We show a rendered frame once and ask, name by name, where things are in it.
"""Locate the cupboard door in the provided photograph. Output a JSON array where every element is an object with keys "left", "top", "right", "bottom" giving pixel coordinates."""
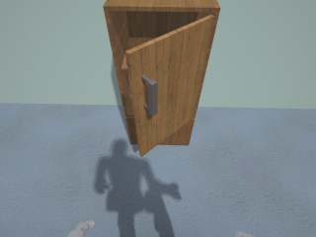
[{"left": 125, "top": 15, "right": 214, "bottom": 157}]

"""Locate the robot left hand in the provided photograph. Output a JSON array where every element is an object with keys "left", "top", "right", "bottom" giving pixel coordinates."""
[{"left": 67, "top": 220, "right": 95, "bottom": 237}]

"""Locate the handle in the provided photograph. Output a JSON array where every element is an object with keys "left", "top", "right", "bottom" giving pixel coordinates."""
[{"left": 141, "top": 75, "right": 158, "bottom": 117}]

